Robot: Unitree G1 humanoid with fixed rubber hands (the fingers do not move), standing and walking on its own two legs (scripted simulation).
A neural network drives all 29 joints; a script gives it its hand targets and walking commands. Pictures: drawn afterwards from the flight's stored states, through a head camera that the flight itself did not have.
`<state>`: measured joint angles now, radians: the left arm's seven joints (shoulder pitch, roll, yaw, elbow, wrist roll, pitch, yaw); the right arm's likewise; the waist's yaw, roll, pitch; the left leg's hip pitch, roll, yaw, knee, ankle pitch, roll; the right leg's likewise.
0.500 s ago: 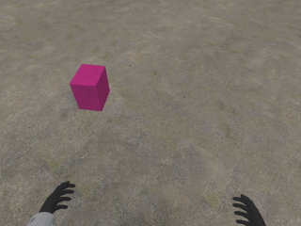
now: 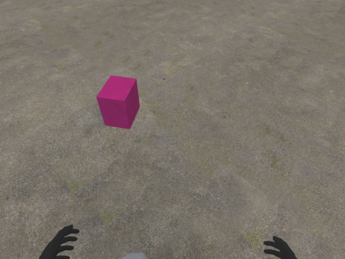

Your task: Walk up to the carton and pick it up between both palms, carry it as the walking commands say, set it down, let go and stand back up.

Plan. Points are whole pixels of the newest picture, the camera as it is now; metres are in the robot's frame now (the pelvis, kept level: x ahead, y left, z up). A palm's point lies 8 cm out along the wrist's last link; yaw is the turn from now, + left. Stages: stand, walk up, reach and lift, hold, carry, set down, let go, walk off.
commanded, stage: walk up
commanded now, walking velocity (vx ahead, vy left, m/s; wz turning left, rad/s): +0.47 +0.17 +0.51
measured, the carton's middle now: (120, 102) +1.31 +0.44 -0.62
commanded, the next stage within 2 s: none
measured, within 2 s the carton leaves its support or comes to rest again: neither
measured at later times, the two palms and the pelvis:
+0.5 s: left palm (38, 175) +0.35 +0.41 -0.08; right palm (229, 255) +0.16 -0.13 -0.09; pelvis +0.17 +0.15 +0.00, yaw +6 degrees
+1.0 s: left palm (31, 169) +0.37 +0.45 -0.10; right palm (182, 109) +0.66 -0.02 -0.09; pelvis +0.45 +0.19 +0.01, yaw +16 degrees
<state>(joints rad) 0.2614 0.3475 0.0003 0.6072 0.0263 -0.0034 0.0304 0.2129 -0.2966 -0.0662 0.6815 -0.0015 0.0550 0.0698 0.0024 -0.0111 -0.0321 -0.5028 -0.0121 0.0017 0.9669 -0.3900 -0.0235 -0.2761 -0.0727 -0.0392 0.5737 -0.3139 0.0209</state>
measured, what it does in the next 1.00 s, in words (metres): walks ahead, turning left: left foot, then right foot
